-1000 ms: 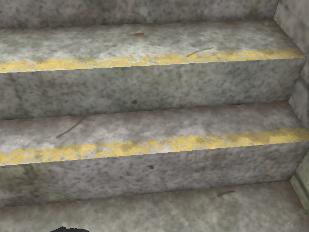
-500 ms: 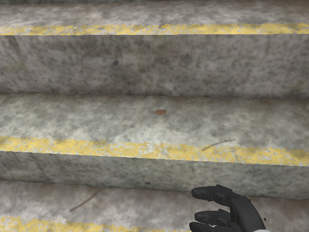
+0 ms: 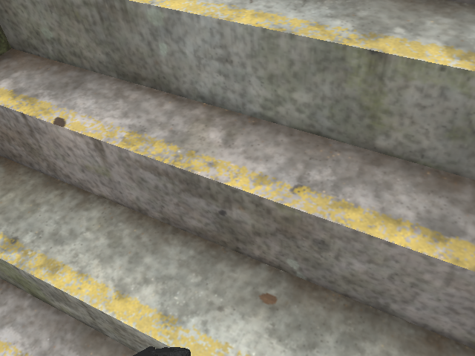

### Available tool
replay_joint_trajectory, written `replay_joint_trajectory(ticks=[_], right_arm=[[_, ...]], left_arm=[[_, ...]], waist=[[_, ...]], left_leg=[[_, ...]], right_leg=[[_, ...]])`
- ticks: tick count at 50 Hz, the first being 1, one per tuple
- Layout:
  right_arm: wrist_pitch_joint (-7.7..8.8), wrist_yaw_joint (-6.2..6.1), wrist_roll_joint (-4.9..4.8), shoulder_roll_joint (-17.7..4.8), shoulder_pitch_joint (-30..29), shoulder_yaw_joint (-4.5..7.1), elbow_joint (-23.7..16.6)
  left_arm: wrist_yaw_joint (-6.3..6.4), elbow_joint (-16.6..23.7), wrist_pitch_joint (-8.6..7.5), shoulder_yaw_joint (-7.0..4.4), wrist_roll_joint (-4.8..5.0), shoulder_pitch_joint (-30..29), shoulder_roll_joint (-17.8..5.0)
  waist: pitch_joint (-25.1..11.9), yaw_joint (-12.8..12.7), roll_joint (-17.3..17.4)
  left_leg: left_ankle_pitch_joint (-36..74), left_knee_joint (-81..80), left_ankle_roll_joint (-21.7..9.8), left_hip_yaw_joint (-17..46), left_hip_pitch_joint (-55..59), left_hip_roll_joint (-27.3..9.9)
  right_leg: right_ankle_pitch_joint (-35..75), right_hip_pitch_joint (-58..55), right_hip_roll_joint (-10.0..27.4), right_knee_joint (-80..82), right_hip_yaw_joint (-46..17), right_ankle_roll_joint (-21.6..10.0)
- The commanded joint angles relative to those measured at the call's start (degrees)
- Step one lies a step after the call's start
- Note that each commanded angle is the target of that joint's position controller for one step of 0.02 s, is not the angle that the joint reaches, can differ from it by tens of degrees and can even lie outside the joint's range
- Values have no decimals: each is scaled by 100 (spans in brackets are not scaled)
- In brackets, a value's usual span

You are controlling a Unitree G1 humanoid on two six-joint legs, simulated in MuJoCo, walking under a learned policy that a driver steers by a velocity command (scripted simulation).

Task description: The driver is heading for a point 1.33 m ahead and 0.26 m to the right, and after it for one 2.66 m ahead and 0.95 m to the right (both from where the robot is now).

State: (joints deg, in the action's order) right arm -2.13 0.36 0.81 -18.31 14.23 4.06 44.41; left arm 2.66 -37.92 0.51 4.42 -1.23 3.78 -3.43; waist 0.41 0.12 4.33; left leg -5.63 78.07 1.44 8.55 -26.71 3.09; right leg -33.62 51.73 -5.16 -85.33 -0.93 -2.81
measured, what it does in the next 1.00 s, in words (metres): steps to the left, turning right: left foot 0.22 m lower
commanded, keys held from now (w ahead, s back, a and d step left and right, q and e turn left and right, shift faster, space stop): e+shift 0.44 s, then shift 0.56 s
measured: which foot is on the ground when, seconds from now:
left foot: up 0.00-0.80, down 0.82-1.00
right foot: down 0.00-0.76, up 0.78-1.00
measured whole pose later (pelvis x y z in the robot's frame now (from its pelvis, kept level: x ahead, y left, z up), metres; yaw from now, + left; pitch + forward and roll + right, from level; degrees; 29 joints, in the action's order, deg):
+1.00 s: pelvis +0.00 +0.19 -0.08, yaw -28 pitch -3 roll +1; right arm -1.0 -4.5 3.5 -6.4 14.5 -3.4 34.7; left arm 4.8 -40.0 5.3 -2.4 0.2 20.5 -12.8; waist 0.0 -3.0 -7.3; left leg -25.1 35.9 -1.9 -8.8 -8.0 -0.5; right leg -15.1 48.4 -3.9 -120.2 -9.7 12.1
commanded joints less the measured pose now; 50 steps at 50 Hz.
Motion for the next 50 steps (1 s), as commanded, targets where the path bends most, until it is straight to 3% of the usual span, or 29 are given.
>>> replay_joint_trajectory(ticks=[1,2,3,4,6,10,13,16,19,22,27,29,31,32,33,35,36,38,39,40,41,42,43,44,45,46,47,49,50], right_arm=[[82,-10,221,730,281,-282,-634],[128,-15,236,731,184,-322,-674],[156,-18,253,611,174,-296,-662],[214,-33,284,561,-22,-319,-741],[283,-30,247,563,-220,-322,-890],[199,-55,63,431,-475,-286,-1061],[208,-95,47,435,-807,-260,-1330],[193,-166,-20,428,-968,-228,-1483],[177,-233,-139,349,-955,-151,-1512],[168,-212,-223,306,-1017,-124,-1483],[139,-173,-211,270,-750,-245,-1501],[64,-165,-251,109,-599,-211,-1519],[59,-159,-191,30,-341,-260,-1551],[33,-139,-223,87,-140,-286,-1568],[46,-74,-159,159,2,-316,-1481],[30,12,-67,317,211,-333,-1210],[-50,33,-57,354,454,-312,-948],[-210,18,-23,466,261,-356,-717],[-226,17,43,467,-149,-386,-822],[-197,4,191,542,-933,-514,-1060],[-205,-42,309,410,-1318,-706,-1230],[-159,-36,499,13,-1039,-600,-1173],[-5,-132,127,-672,-298,-357,-979],[-23,-201,86,-469,-45,-308,-1081],[236,-369,143,-1016,-59,-84,-1337],[275,-487,293,-568,-243,-230,-1517],[312,-605,336,-391,-76,-286,-1527],[280,-623,298,117,-230,-414,-1747],[264,-610,259,333,-417,-439,-1819]], left_arm=[[-22,-79,207,-258,210,12,-290],[20,-164,164,-332,176,78,-345],[74,-307,77,-422,129,232,-493],[107,-333,35,-504,146,513,-553],[190,-352,42,-653,171,729,-792],[262,-6,163,-718,178,879,-875],[296,336,308,-746,48,817,-1070],[374,520,413,-798,79,1072,-1158],[370,711,480,-822,83,1099,-1208],[404,979,524,-747,61,865,-1148],[468,1290,427,-561,140,598,-1071],[478,1373,362,-549,109,380,-1082],[466,1390,332,-584,158,207,-1177],[434,1415,348,-609,206,15,-1174],[416,1369,434,-641,227,3,-1217],[450,1344,517,-732,207,232,-1246],[490,1347,512,-777,257,253,-1214],[502,1141,442,-793,316,783,-1135],[464,920,405,-735,286,1227,-856],[421,834,359,-717,223,1503,-668],[386,844,302,-628,257,1562,-212],[393,997,267,-572,254,1567,-132],[281,1111,126,-598,45,1826,-677],[129,900,-35,-690,14,1498,-1207],[60,1120,-64,-702,180,778,-1419],[188,1038,62,-688,334,8,-1345],[201,1197,166,-673,342,-587,-1319],[216,1076,281,-705,50,-407,-1302],[225,917,289,-694,-16,-71,-1173]], waist=[[-142,415,-1104],[-33,417,-726],[10,301,-726],[-124,192,-491],[-259,203,-509],[-387,163,-702],[-380,17,-1011],[-487,-77,-1060],[-359,-79,-1345],[-276,-52,-1455],[-699,-12,-1452],[-771,6,-1425],[-976,129,-1284],[-851,305,-1307],[-740,321,-1347],[-507,134,-1643],[-454,63,-1559],[-208,-341,-765],[-267,-510,8],[-166,-636,441],[-65,-863,391],[124,-1019,684],[15,-1149,1117],[-9,-587,344],[-266,-225,697],[-17,212,-44],[621,409,142],[860,348,191],[699,205,256]], left_leg=[[80,1658,-64,-364,-1456,-127],[123,1411,-101,-390,-1420,-207],[521,1515,-122,-273,-1450,-261],[886,1462,-100,-223,-1524,-313],[945,1805,-28,-148,-1796,-216],[483,1213,249,-159,-1855,-322],[147,1339,362,-168,-2071,-138],[54,729,564,127,-2076,-148],[-374,568,656,221,-2038,34],[-496,721,714,176,-1730,338],[-423,854,632,71,-1348,292],[-449,1064,596,95,-944,291],[-368,667,495,91,-373,217],[-307,-629,357,87,-50,18],[-200,-1764,197,-185,254,-57],[79,-4151,-132,-584,927,-184],[764,-5324,-339,-629,1503,-380],[2437,-6778,-559,-803,1968,-737],[3430,-7372,-614,-717,1947,-1026],[4335,-7026,-542,-846,1997,-1226],[4489,-6408,-230,-831,1997,-1274],[6640,-4896,-676,-895,1793,-1984],[6553,-4757,-1256,-355,2338,-2993],[4778,-4643,-1241,-718,3188,-2334],[3391,-5274,-1576,191,3134,-3021],[958,-5754,-1746,549,2663,-2895],[902,-6029,-1953,876,2222,-3138],[222,-6103,-1686,-87,1521,-2248],[122,-6045,-1567,-459,1121,-1966]], right_leg=[[-510,-958,550,4460,-3301,-943],[-434,-811,429,4315,-3095,-869],[4,-1090,419,4400,-3361,-833],[362,-1421,492,4542,-3604,-716],[1054,-1972,476,4701,-3813,-586],[1093,-2426,391,5032,-3503,-221],[1601,-2837,391,5313,-3715,-467],[1068,-3306,414,5450,-3958,-476],[1011,-3458,432,5585,-4170,-731],[1175,-3272,328,5523,-4185,-851],[1441,-3408,454,5040,-4133,-888],[1753,-3013,539,4882,-4308,-966],[1568,-2694,437,4673,-4195,-873],[1480,-2406,188,4415,-3789,-700],[1414,-2244,-11,4281,-3421,-547],[637,-1987,-292,4156,-3066,-384],[-29,-1664,-455,3705,-2799,-212],[-584,-1218,-783,1864,-1997,66],[-103,-1209,-1282,-226,-1061,329],[-700,-344,-1556,-2702,-511,568],[-904,702,-1649,-5510,-846,789],[-1197,1199,-1551,-6343,-864,1009],[-1059,1862,-475,-6614,-1146,1165],[-296,2545,-441,-5749,-1049,1248],[777,1989,292,-5199,-1162,1413],[1745,2077,332,-4887,-1328,1499],[1873,1933,417,-4502,-1487,1606],[2284,597,264,-2785,-1238,1571],[2660,-283,333,-1838,-1088,1508]])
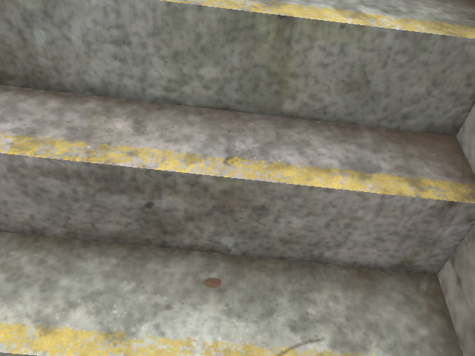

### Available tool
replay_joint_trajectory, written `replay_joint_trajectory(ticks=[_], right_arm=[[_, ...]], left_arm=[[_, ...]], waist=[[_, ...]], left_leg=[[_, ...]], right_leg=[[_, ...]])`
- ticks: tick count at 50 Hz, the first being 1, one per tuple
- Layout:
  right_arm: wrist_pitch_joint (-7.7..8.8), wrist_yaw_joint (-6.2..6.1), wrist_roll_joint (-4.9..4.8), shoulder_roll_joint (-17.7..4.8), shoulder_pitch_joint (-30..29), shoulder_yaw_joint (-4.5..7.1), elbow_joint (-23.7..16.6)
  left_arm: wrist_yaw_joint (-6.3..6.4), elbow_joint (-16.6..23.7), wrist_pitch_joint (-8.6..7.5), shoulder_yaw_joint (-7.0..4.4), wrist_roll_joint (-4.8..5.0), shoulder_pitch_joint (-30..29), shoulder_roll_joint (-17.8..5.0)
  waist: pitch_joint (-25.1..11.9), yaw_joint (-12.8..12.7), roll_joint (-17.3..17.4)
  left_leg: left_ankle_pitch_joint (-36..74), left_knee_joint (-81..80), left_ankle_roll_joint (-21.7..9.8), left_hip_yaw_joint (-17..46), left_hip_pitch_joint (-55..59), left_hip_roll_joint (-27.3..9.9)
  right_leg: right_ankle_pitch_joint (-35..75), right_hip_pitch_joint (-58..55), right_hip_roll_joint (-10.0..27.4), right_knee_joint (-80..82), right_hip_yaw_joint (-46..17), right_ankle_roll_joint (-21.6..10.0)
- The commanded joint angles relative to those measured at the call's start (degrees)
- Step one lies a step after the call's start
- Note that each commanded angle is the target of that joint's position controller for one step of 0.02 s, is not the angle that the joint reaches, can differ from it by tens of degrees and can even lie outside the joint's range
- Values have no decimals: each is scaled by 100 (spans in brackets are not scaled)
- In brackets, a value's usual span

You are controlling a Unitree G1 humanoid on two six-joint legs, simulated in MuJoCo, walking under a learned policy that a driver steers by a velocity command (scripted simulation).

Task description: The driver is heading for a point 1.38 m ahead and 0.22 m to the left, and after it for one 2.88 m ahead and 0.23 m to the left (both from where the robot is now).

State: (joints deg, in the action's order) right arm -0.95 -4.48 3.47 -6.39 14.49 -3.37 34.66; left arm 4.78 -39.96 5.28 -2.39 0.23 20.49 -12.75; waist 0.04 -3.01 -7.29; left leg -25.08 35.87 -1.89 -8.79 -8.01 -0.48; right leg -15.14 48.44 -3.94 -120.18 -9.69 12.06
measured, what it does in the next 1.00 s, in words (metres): walks ahead: right foot, then right foot 0.22 m higher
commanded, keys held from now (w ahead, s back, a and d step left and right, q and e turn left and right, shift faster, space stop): shift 0.28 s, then w+shift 0.40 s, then w+q+shift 0.32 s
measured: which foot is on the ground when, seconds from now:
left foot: down 0.00-0.90, up 0.92-1.00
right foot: up 0.00-0.18, down 0.20-0.48, up 0.50-0.84, down 0.86-1.00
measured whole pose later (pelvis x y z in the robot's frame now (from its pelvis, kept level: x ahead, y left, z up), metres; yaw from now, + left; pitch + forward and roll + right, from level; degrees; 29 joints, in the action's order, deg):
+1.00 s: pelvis +0.15 -0.09 +0.13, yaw +6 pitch +4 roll -2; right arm 5.3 1.3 -2.4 -14.0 18.0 2.7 47.4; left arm -0.2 -36.5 -5.5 1.2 -2.9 2.9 -9.2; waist -0.5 0.5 2.1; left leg 1.4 86.4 -5.6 10.7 -34.9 -0.1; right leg -47.4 38.6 9.5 -67.6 8.6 -2.7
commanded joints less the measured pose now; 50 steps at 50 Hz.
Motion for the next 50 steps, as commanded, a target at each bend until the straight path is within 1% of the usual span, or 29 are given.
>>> replay_joint_trajectory(ticks=[1,4,7,10,11,12,14,17,19,23,25,26,27,29,32,34,36,37,39,41,42,43,44,45,46,47,48,49,50], right_arm=[[146,-82,-113,-702,-480,300,-820],[1,13,-385,-717,-45,433,-603],[-79,0,-370,-798,415,518,-504],[5,121,-304,-912,382,552,-290],[148,247,-234,-792,361,513,-169],[223,332,-221,-596,686,462,257],[271,357,-327,-455,169,407,444],[286,306,-337,-841,-34,547,337],[433,274,-325,-794,-129,523,276],[615,323,-263,-622,1074,400,579],[638,320,-137,-1335,1203,574,595],[599,302,-190,-1539,1168,656,502],[614,287,-163,-1564,1235,672,494],[640,285,-130,-1672,1083,664,479],[644,347,-70,-972,1870,451,956],[649,394,-26,-813,2207,422,1257],[613,357,-237,-971,1678,435,1230],[595,330,-221,-1034,1490,405,1267],[625,258,-396,-1074,1141,401,1271],[478,286,-459,-1400,862,523,1318],[521,238,-820,-1481,1450,527,1758],[641,323,-422,-1812,1869,647,1928],[704,333,-241,-2626,1481,905,1881],[845,422,-410,-1925,1615,838,1437],[1004,518,-457,-1322,765,649,1227],[1052,689,-374,-737,-900,536,591],[999,656,-713,-332,-752,505,223],[890,654,-705,-116,-1011,463,-11],[613,641,-694,-107,-896,451,-45]], left_arm=[[-4,1001,-201,44,-192,-1562,-55],[-198,734,-161,261,-151,-1471,408],[-302,413,-351,169,-36,-1067,71],[-385,69,-605,96,-238,-665,-266],[-416,5,-674,53,-323,-493,-506],[-445,-120,-648,91,-251,-308,-259],[-453,-104,-552,140,-233,-240,106],[-335,6,-539,-143,-128,-330,-648],[-274,222,-613,-151,-169,-911,-662],[-389,489,-834,5,-45,-2152,-285],[-503,604,-1061,252,38,-2225,282],[-495,535,-1177,267,79,-2084,166],[-543,552,-1257,244,63,-2181,-55],[-600,687,-1305,330,84,-2152,99],[-572,1272,-1317,615,223,-2560,619],[-655,1616,-1332,803,236,-2799,866],[-785,1909,-1282,985,-9,-2940,897],[-794,1981,-1240,1042,-115,-3128,878],[-785,2246,-1181,1160,-192,-3681,809],[-799,2207,-1183,1319,-290,-3764,997],[-724,2654,-1316,1271,-183,-4239,837],[-545,2310,-1359,709,-149,-2796,210],[-391,1876,-1247,311,-96,-1216,-605],[-383,1407,-1298,-11,-267,-366,-1150],[-311,783,-1250,-204,-391,545,-1577],[-527,54,-1132,-64,-416,872,-1194],[-566,88,-1075,-71,-527,655,-867],[-475,-112,-980,-18,-271,-142,-333],[-368,-184,-911,107,-201,-1087,277]], waist=[[658,463,1562],[301,714,1957],[417,980,2090],[-145,701,1276],[-619,660,541],[-1002,598,-17],[-610,265,343],[-113,208,1],[111,335,-511],[-42,1076,277],[-73,957,2010],[-131,972,2250],[-277,1041,1852],[-261,849,1269],[18,998,1000],[285,970,746],[483,520,526],[494,518,699],[815,427,609],[244,344,731],[-327,183,1533],[-1541,-393,2122],[-2310,-1172,2754],[-3353,-922,960],[-4194,-1014,-1100],[-2959,-1023,-1080],[-2889,-700,-952],[-1767,-258,-257],[-956,371,-379]], left_leg=[[2345,-1809,-1125,1032,-722,-1428],[2400,-2066,-657,804,-193,-1193],[3450,-1669,-921,1645,786,-1482],[4371,-1180,-781,1313,576,-1189],[3728,-1070,-568,942,-141,-887],[2620,-1471,-282,840,-493,-775],[1365,-1506,-107,654,-561,-528],[-733,-710,-276,534,-1536,-236],[62,97,-381,461,-1912,-43],[538,-558,-776,759,-488,-171],[-656,-1895,-1301,2740,160,-1242],[-961,-2372,-1665,3588,372,-1764],[-573,-2526,-1855,3926,596,-2033],[412,-2310,-1841,3649,1042,-2187],[1131,-1900,-1489,2792,2017,-2057],[1358,-1765,-1248,2522,2396,-2024],[438,-2307,-981,2250,1189,-1780],[472,-2652,-1070,2344,388,-1743],[119,-3322,-1093,2051,-1166,-1336],[1755,-4086,-1282,1694,-2172,-1396],[6989,-3563,-1083,1193,-2477,-935],[11660,-2036,-1072,1457,-1295,-1162],[12660,-635,-946,1728,-69,-1341],[11574,2043,-659,1811,-2078,-866],[4911,4028,-710,2096,-2785,169],[2412,5202,-693,2359,-3375,-205],[2367,6557,-514,2812,-4675,259],[2185,7298,-384,2315,-5573,122],[2189,7423,-264,2079,-5974,-156]], right_leg=[[871,-368,342,2835,8,-54],[-669,-1616,573,6260,1242,-392],[-1190,-1565,563,8378,1271,-803],[1559,-3182,866,9867,796,-1323],[3342,-4261,1189,9193,504,-1463],[2630,-4658,1203,8950,512,-1755],[1216,-4142,1116,9373,489,-1834],[-2905,-3487,1299,10249,-252,-2364],[-3029,-3152,1662,10728,-845,-2667],[-1601,-1547,1281,9727,-29,-2356],[-280,-493,432,7564,1113,-1741],[84,-118,394,6562,1335,-1585],[-152,216,500,5343,1086,-1447],[-416,1338,620,2664,627,-1263],[-1048,3747,493,-1012,-31,-1479],[-1494,5026,584,-2011,-267,-1569],[-1184,4670,1124,-1122,255,-1434],[-838,4337,1173,-1445,747,-1312],[96,3293,1457,215,1271,-1073],[177,735,1365,1735,1941,-1197],[-1753,-1586,898,3478,1902,-1561],[-2499,-3277,239,3657,2042,-1582],[-2728,-3592,250,4970,1187,-1598],[-4015,-5891,1700,6483,-1658,-2236],[-4201,-6684,2512,8407,-3950,-2614],[183,-6047,2151,7896,-1989,-2074],[-1064,-5791,2821,8610,-2897,-2360],[-862,-5071,3079,8388,-2059,-2403],[-1012,-4183,2790,8201,-727,-2034]])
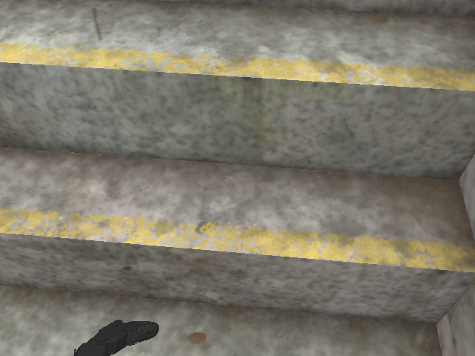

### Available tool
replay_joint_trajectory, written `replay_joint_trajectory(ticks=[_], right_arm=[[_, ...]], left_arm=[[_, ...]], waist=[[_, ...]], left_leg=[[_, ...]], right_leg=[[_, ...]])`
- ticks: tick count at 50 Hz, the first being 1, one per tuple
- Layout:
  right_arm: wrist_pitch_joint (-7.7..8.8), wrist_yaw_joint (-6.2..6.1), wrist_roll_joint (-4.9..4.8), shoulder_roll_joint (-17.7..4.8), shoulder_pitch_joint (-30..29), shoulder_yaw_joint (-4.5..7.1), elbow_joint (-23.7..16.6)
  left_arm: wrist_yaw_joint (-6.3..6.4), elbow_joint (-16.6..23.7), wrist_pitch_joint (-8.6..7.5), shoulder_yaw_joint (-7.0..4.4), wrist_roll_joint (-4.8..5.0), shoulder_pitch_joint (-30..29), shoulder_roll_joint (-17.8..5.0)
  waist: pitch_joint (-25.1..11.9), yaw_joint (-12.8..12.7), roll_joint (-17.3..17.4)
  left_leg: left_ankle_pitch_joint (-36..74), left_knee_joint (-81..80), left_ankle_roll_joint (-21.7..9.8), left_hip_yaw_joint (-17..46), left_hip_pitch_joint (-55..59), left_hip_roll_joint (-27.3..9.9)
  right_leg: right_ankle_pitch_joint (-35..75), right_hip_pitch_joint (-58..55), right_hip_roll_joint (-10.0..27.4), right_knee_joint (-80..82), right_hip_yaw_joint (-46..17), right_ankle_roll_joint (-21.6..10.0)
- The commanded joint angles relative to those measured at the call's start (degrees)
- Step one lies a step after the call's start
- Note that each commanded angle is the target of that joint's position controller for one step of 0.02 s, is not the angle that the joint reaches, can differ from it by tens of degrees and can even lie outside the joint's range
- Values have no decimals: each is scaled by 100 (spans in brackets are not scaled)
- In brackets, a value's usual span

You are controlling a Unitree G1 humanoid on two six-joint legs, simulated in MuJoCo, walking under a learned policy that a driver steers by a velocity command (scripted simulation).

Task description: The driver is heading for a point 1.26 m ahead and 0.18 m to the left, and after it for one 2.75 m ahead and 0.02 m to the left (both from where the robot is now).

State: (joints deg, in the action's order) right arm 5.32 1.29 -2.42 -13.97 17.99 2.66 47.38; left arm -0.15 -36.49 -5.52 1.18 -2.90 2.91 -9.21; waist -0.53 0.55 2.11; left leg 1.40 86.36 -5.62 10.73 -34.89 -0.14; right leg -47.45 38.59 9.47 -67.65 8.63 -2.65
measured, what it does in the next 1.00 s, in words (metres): climbs: left foot, then right foot 0.18 m higher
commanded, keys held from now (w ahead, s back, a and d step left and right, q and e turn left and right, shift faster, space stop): w+q+shift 0.44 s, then w+shift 0.06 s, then w+e+shift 0.50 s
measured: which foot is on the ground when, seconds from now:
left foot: up 0.00-0.30, down 0.32-0.76, up 0.78-1.00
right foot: down 0.00-0.32, up 0.34-0.76, down 0.78-1.00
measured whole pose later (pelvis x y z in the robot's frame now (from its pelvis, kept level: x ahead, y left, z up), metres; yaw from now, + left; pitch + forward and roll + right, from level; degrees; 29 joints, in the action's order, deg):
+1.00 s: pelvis +0.30 +0.12 +0.26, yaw +14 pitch +3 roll -2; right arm 8.6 2.7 4.7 -5.8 -5.7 -7.4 22.6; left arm 1.7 -52.8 -3.2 -0.3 0.9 28.7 -9.9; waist -5.9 -3.7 -2.2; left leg -16.8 99.1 -1.8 5.8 -55.9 -1.1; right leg -23.9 21.8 -11.0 -43.5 -7.8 -8.3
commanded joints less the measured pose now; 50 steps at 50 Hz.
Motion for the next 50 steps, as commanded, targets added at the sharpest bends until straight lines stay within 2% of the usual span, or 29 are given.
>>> replay_joint_trajectory(ticks=[1,3,6,7,9,11,14,15,16,17,18,20,22,23,25,27,31,33,34,35,36,38,39,40,41,42,44,47,50], right_arm=[[-352,81,-81,739,-897,-242,-1296],[-843,7,21,88,129,-53,-1470],[-915,-228,0,-502,1064,113,-1676],[-943,-297,17,-799,1350,215,-1599],[-1087,-376,189,-1075,256,322,-1723],[-1026,-255,31,-884,687,261,-1713],[-812,-53,132,-889,1752,398,-1613],[-763,88,148,-1119,2298,541,-1297],[-711,154,244,-408,2606,353,-814],[-557,324,372,-114,1789,197,-586],[-215,436,301,-345,1246,70,-676],[-128,356,288,-565,1437,90,-782],[-12,76,103,-852,1221,187,-883],[22,33,240,-439,1420,80,-727],[81,-170,310,-366,1700,50,-595],[-39,-315,387,141,2166,-148,-201],[-344,-482,413,272,1531,-368,-62],[-147,-513,301,-26,1504,-349,105],[-103,-384,482,-785,1201,-176,146],[-108,-398,526,-1375,926,40,112],[-117,-412,518,-1398,867,92,-3],[-44,-500,446,-1241,-184,92,-684],[105,-472,360,-560,-2277,-172,-1448],[315,-242,625,472,-2717,-377,-1978],[487,119,523,685,-1946,-513,-2173],[487,318,470,852,-1334,-608,-2290],[348,300,679,594,-1114,-694,-2139],[328,202,699,320,-1710,-805,-2498],[267,48,767,772,-2404,-1147,-2746]], left_arm=[[106,-697,175,-119,153,309,327],[65,-527,245,-48,15,-919,307],[66,-319,276,-176,-209,-1301,-848],[187,-266,252,-265,-190,-1361,-1360],[357,-112,313,-216,-253,-872,-1181],[317,327,379,-292,-222,-1455,-1550],[239,660,414,-292,-82,-1562,-1675],[136,934,359,-184,88,-1866,-1394],[39,1049,370,-51,350,-2117,-877],[77,1297,354,139,424,-1920,-6],[89,1895,164,236,264,-1668,280],[-56,1984,-148,324,-69,-1525,275],[-116,2081,-241,301,-22,-1978,156],[-92,2228,-212,240,-40,-2496,82],[-9,2255,-119,145,56,-2408,42],[27,2287,-74,232,276,-2591,500],[-65,2488,13,580,344,-3129,923],[-54,2229,51,422,230,-2885,701],[56,2072,150,169,248,-1881,300],[91,1739,197,-77,335,-949,-369],[47,1312,236,-228,481,-431,-825],[-16,231,326,-255,290,1325,-870],[-112,-490,362,-223,73,2256,-929],[-138,-821,318,-39,-326,1667,-161],[-152,-664,186,109,-301,1252,430],[-65,-532,90,52,-46,893,418],[130,-531,48,-95,240,450,71],[139,-638,-62,-203,298,843,-488],[306,-747,102,-284,546,1221,-827]], waist=[[-374,456,-1024],[295,1630,-680],[14,2338,-937],[-345,2436,-1401],[71,1567,-440],[168,1908,-481],[-488,1911,-1112],[-550,2006,-554],[-283,2007,-250],[1174,1170,1227],[1259,30,2275],[-249,160,798],[-139,279,135],[-262,475,-201],[-561,469,-413],[-126,529,-418],[381,301,-561],[-603,84,593],[-1166,-585,1386],[-1566,-978,1562],[-1720,-904,1162],[-1991,-1266,-501],[-1499,-1812,-2097],[-348,-749,-2305],[-43,-191,-957],[442,356,-466],[764,659,242],[213,357,632],[-352,268,756]], left_leg=[[-909,3063,90,6,-3146,-248],[-1328,4457,472,-615,-2581,58],[-1228,3608,732,-1479,-717,-14],[-745,3181,823,-1444,-84,-235],[-1050,2874,592,-1411,-865,-124],[-1398,-312,233,-1569,125,-215],[-2180,-3289,-127,-1616,1128,-164],[-356,-5142,-427,-1528,1207,-256],[1343,-8000,-696,-1781,1242,-493],[2142,-7399,-667,-1235,1366,-362],[6330,-5321,-553,-67,1474,117],[3478,-6116,-1416,2742,2557,-483],[1117,-6692,-1657,3699,2893,-1190],[1223,-6615,-1530,3515,3128,-1162],[567,-6489,-1527,3512,4260,-1478],[374,-6415,-1302,2657,4758,-1629],[-701,-8018,-675,860,1032,-837],[5702,-8103,-780,-124,351,-629],[9614,-7282,-821,-433,1642,-938],[12081,-6282,-958,-578,2938,-1238],[12687,-5489,-1006,-611,3712,-1428],[10886,-3106,-600,-524,2390,-1315],[3201,-249,-60,-742,1013,-158],[-1069,2782,346,-426,-836,892],[-1853,3945,288,173,-1437,937],[-2026,3828,186,227,-1918,720],[-1938,3503,205,-48,-2244,314],[-1589,2799,406,-326,-2269,-46],[-2316,-1608,469,-1396,801,-277]], right_leg=[[2474,-2477,1263,3193,-1856,-231],[3710,-1195,1281,3539,-425,43],[4669,-554,1104,4462,996,73],[3642,-562,1402,4616,628,-66],[3815,-1856,1299,4835,819,-94],[4965,-2506,611,4736,1516,180],[7867,-3979,1065,2981,957,-455],[8267,-4813,785,1535,928,-269],[7505,-5049,453,-546,1070,-122],[2120,-2255,-271,-2501,616,-241],[1046,-369,-1291,-4153,-10,96],[1483,886,-1658,-4916,-892,414],[1734,1578,-1521,-4164,-1505,295],[1548,1772,-1737,-4885,-1261,159],[1458,3018,-1597,-6499,-1368,116],[1279,4556,-1380,-7981,-999,46],[2940,2271,-879,-4148,-62,-183],[3288,-1233,-1636,-2394,944,-289],[2074,-1480,-1710,-2416,1048,-77],[904,-1282,-1784,-1822,856,-15],[548,-1233,-1930,-811,462,-161],[1722,-2838,-1896,940,-758,-830],[3910,-3002,-1351,2728,-2148,-1336],[4597,-2172,-772,3653,-4914,-2067],[3441,-1444,-561,3623,-5496,-2262],[1825,-879,-518,4031,-5566,-2153],[1671,-159,-804,4235,-4945,-1806],[2303,-353,-875,4268,-4505,-1801],[3468,1109,-1226,4208,-2649,-1265]])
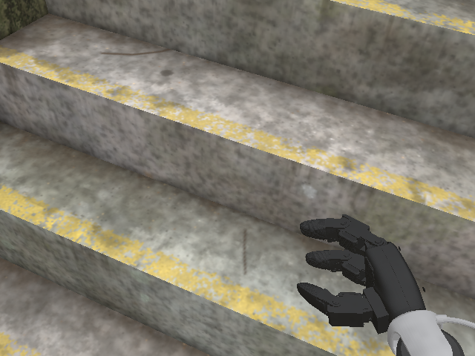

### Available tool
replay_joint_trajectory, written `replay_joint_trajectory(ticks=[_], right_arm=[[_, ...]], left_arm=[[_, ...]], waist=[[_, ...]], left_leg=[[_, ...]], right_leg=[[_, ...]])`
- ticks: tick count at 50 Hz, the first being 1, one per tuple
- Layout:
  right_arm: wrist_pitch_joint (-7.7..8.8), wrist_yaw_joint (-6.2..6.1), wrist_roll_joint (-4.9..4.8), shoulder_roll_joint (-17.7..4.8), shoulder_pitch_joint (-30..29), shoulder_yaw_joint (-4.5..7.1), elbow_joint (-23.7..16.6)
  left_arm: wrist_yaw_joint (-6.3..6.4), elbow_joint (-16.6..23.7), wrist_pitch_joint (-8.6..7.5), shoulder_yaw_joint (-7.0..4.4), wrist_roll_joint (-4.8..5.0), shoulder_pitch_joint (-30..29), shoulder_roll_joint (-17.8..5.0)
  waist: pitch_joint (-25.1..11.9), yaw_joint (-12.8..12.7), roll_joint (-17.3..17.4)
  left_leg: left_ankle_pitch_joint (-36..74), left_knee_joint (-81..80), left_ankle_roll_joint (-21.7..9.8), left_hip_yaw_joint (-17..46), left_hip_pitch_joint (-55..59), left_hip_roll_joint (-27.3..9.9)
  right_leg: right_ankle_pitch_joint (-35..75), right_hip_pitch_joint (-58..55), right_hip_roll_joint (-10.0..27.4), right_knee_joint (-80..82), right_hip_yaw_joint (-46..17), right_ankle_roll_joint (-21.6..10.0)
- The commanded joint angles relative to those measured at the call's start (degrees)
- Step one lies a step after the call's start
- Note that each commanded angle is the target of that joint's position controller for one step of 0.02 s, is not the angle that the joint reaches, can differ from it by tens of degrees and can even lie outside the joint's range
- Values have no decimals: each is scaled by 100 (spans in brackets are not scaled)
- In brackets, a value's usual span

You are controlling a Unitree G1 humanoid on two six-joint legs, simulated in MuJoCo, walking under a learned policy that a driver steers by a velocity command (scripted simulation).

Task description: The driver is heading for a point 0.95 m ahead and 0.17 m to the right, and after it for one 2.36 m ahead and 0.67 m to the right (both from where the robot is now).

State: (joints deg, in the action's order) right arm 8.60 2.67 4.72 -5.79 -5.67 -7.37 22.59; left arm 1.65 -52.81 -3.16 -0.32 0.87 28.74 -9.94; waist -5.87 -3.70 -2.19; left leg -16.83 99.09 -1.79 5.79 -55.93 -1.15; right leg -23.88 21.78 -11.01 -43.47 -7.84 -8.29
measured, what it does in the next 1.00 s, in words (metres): climbs: left foot, then right foot 0.24 m higher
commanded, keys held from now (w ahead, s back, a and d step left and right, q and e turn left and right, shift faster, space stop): w+e+shift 0.16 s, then e+shift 0.28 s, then shift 0.02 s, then q+shift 0.54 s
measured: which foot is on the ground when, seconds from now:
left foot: up 0.00-0.08, down 0.10-0.50, up 0.52-1.00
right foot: down 0.00-0.10, up 0.12-0.42, down 0.44-1.00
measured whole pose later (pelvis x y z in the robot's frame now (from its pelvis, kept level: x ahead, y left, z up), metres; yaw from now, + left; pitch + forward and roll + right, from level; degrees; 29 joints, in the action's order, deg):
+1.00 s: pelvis +0.21 -0.03 +0.24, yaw -13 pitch +0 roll +0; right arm -6.1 -3.5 -0.2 -10.2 16.0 -0.3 36.4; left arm 5.8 -40.6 3.0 0.8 -0.9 5.8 -11.9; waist -4.3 4.2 -1.9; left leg -7.0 80.5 2.8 -4.1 -43.3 -4.9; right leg -21.6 19.1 12.3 -43.0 16.6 0.4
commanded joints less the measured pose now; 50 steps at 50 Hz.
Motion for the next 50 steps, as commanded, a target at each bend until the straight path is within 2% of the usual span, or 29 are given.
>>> replay_joint_trajectory(ticks=[1,2,3,4,5,6,7,8,9,10,12,16,19,20,22,23,24,25,26,27,28,30,32,34,36,39,45,48,50], right_arm=[[-121,-233,-116,-177,-79,-23,-221],[-243,-408,-389,-590,472,201,-147],[-308,-489,-496,-985,1205,466,74],[-350,-494,-620,-1357,2128,721,457],[-328,-418,-617,-1553,2885,872,1063],[-305,-306,-345,-1476,3341,830,1518],[-316,-338,206,-1494,2813,787,1327],[-289,-441,194,-1508,2091,833,1201],[-366,-570,-78,-1304,1722,837,1341],[-427,-652,-204,-1060,1756,786,1590],[-531,-691,-257,-672,1650,674,2043],[-540,-589,-188,-1053,1419,722,2346],[-773,-664,-230,-1776,2383,939,2543],[-952,-705,-386,-2332,2458,1140,2617],[-1101,-767,-469,-2618,2788,1186,2465],[-996,-715,-347,-2513,2871,1153,2493],[-718,-611,-344,-2374,3022,1063,2326],[-436,-420,-444,-2479,2268,997,2084],[-415,-190,-571,-2046,1762,1016,2078],[-417,-104,-734,-1284,1557,927,2082],[-489,-164,-726,-850,1281,810,1704],[-647,-286,-484,-392,1524,599,1549],[-761,-342,-494,-477,2224,592,1780],[-937,-552,-376,-473,2063,566,1703],[-1081,-790,-454,-481,2058,618,1696],[-1217,-874,-420,-779,1994,758,1476],[-1343,-756,-450,-832,1871,860,1014],[-1430,-627,-472,-599,2016,733,911],[-1427,-502,-546,-617,1730,724,905]], left_arm=[[159,864,-75,-156,174,-1000,-675],[144,1128,-165,-199,48,-1423,-993],[91,1336,-231,-236,-102,-2158,-1233],[-3,1607,-311,-195,-201,-2537,-1145],[-220,1946,-478,-49,-333,-2821,-557],[-292,2208,-587,142,-341,-2889,229],[-308,2089,-603,128,-15,-1608,318],[-274,2325,-425,270,169,-1646,414],[-225,2710,-208,368,96,-2419,556],[-263,2997,-102,435,-136,-2842,532],[-359,3175,87,540,-163,-2925,498],[-202,3321,323,564,-111,-3432,328],[-252,3654,289,704,-74,-4326,470],[-301,3715,349,885,-14,-4293,793],[-381,3668,423,560,87,-4234,-61],[-382,2946,453,210,-99,-3050,-671],[-279,2810,438,53,-150,-2151,-935],[50,2856,597,-231,-254,-1493,-1594],[47,2536,572,-254,-506,-1555,-1854],[-41,2176,549,-18,-599,-1583,-1231],[-130,1830,503,56,-477,-1915,-869],[-201,1275,431,146,-213,-2605,-243],[-229,1080,312,212,-233,-3098,79],[-123,1250,244,275,-406,-3116,293],[-11,1267,342,312,-593,-2948,123],[163,1311,474,324,-501,-2680,-84],[455,1625,444,108,-346,-2749,-718],[461,1737,543,-112,-148,-3104,-972],[413,1657,617,-218,-51,-2563,-1066]], waist=[[-194,574,947],[-431,872,226],[-677,1523,-126],[-740,1952,-200],[-539,1879,362],[-583,1487,1482],[-1404,696,1617],[-1198,447,1694],[-349,448,1316],[78,355,659],[818,-4,20],[1060,-130,-119],[334,251,431],[-77,118,1200],[-927,49,1071],[-1755,-14,719],[-2428,-265,659],[-2832,-939,-679],[-3112,-626,-1571],[-2696,-435,-973],[-1468,-83,-589],[389,579,-167],[680,1055,-24],[536,944,64],[382,853,-627],[473,756,-734],[360,771,-631],[289,1004,-743],[408,561,-560]], left_leg=[[577,-3874,245,-1275,4797,59],[1204,-4601,242,-1115,5366,51],[1469,-5554,38,-810,5786,-90],[1353,-7081,-85,-644,6045,-209],[2354,-7500,-102,-432,6726,-622],[5092,-6438,-367,1204,7552,-1784],[5202,-6531,-994,2443,7367,-3030],[1013,-7581,-1568,3046,7223,-3430],[-959,-8344,-1427,2697,6679,-3365],[-1107,-8453,-1070,2190,6143,-3007],[-4,-8599,-693,549,4296,-2334],[1324,-8687,-447,-1426,3055,-1501],[1411,-8989,-594,-1504,4584,-1477],[2395,-9580,-761,-1729,4531,-1750],[7692,-8275,-787,-1952,5423,-1578],[11308,-7108,-997,-2014,5709,-1752],[11518,-5593,-866,-1386,4076,-1715],[7020,-3507,-521,-1398,2810,-637],[1728,-336,-128,-338,2037,257],[1184,1661,-161,597,1432,228],[865,2114,-188,554,811,251],[750,2020,-203,573,63,311],[1679,1728,-122,625,201,430],[2482,1506,177,439,-140,434],[2705,2182,422,-38,-231,623],[2500,2122,587,-225,-461,521],[1866,1122,720,-511,-245,-47],[1106,-2115,473,-998,1266,-501],[-125,-4443,258,-1577,1661,-376]], right_leg=[[2038,3234,837,2073,-1119,-883],[3187,2900,935,1752,-1515,-894],[4197,2187,946,1013,-1629,-729],[4483,1497,719,-328,-1205,-396],[2741,2138,408,-2508,-560,23],[0,4255,-25,-5715,-263,219],[-170,5272,317,-8980,-635,449],[-403,6378,827,-10041,-306,675],[-576,7152,1298,-10616,29,832],[-457,7103,1590,-10717,45,866],[-28,6102,1720,-10350,-104,952],[1628,5111,1663,-8509,584,897],[1190,5232,1961,-6864,1066,901],[-1072,3952,1841,-5436,1318,604],[-1703,2116,1082,-3496,1766,392],[-1428,992,346,-3673,1984,49],[-1627,-911,856,-3129,181,-418],[-2551,-1496,1921,-657,-2888,-1027],[-2139,-1430,2492,1514,-5014,-1225],[-1723,-720,2722,1432,-4312,-587],[-1876,368,2630,974,-3129,-305],[-2143,1603,2351,428,-1727,152],[-1356,2043,2359,379,-891,184],[-437,1871,2740,630,-478,13],[447,1664,2987,1101,22,-207],[412,1121,3004,1395,562,-240],[-26,-133,3356,1759,918,-323],[-133,0,3065,1894,1650,92],[-808,-560,3108,1724,1593,-41]])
